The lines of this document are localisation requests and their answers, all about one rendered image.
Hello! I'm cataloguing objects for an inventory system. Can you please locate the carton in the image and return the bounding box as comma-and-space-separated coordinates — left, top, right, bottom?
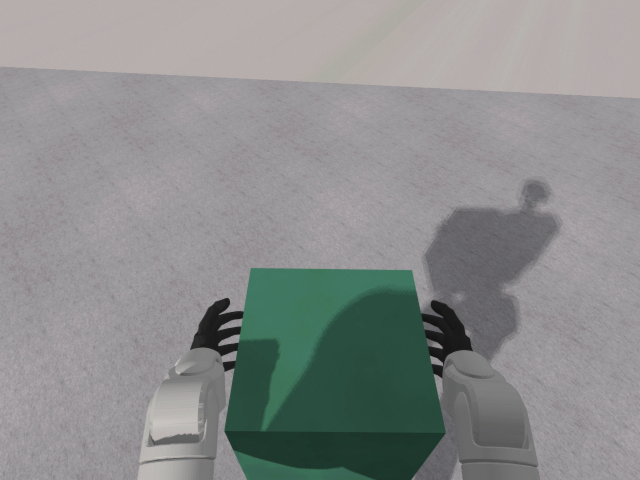
224, 268, 446, 480

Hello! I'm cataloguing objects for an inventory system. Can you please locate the left robot forearm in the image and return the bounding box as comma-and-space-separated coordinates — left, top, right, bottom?
137, 348, 226, 480

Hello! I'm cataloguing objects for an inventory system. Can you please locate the right robot forearm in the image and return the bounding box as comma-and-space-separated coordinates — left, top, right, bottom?
442, 350, 540, 480

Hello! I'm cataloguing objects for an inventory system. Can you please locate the left robot hand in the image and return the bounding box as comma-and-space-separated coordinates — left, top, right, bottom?
190, 298, 244, 372

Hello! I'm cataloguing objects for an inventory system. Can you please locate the right robot hand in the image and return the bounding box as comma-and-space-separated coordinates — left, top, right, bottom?
421, 300, 473, 378

